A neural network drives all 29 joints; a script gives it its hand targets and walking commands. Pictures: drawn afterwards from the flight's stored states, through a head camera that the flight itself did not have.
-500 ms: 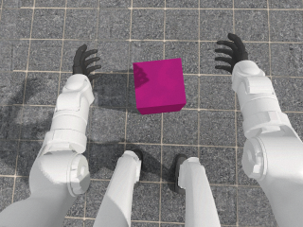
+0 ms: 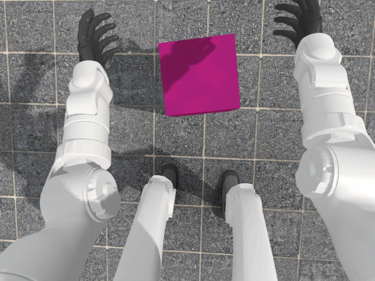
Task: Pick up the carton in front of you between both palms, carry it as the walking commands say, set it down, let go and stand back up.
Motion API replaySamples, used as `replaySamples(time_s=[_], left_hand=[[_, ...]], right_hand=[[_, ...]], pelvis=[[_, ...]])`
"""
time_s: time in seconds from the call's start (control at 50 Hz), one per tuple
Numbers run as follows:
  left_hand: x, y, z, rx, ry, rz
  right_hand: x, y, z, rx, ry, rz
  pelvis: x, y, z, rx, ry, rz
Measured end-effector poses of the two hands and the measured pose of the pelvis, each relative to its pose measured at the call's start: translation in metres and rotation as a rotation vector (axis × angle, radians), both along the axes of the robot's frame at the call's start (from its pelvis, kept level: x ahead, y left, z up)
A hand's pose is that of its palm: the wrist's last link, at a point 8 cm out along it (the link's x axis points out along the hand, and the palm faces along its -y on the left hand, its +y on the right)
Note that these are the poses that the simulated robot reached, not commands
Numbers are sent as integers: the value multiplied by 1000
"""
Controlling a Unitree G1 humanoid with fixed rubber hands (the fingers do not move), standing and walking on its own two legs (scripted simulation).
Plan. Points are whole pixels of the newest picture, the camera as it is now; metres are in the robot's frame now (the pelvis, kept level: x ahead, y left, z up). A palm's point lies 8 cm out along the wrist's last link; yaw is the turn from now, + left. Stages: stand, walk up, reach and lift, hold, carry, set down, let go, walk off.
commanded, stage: reach and lift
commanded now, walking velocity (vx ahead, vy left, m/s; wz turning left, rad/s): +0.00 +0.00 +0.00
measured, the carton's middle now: (199, 82) +0.51 +0.03 -0.49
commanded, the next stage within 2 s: none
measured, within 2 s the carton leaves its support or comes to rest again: leaves its support in 1.50 s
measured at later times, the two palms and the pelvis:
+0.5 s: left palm (133, 84) +0.48 +0.21 -0.37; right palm (265, 71) +0.53 -0.15 -0.38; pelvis -0.06 +0.00 -0.21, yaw +1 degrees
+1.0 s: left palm (143, 83) +0.49 +0.20 -0.42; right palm (258, 74) +0.53 -0.15 -0.42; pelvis -0.05 +0.00 -0.25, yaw +1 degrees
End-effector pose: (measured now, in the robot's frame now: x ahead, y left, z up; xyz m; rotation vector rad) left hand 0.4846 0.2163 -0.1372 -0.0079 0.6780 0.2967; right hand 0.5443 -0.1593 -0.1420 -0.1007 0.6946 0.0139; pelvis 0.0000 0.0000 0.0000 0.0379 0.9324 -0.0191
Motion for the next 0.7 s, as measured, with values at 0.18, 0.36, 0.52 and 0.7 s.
replaySamples(time_s=[0.18,0.36,0.52,0.7], left_hand=[[-6,1,-105,4,14,0],[-10,1,-191,-3,24,-3],[-9,-3,-242,-12,51,-15],[-4,-11,-282,-13,77,-42]], right_hand=[[-11,-1,-108,-20,-3,-16],[-14,1,-192,-25,-4,-13],[-14,5,-241,-20,16,-18],[-16,5,-281,-12,34,-22]], pelvis=[[-22,0,-90,5,-4,6],[-46,-1,-173,5,-101,13],[-60,-1,-216,6,-200,17],[-57,1,-238,6,-284,17]])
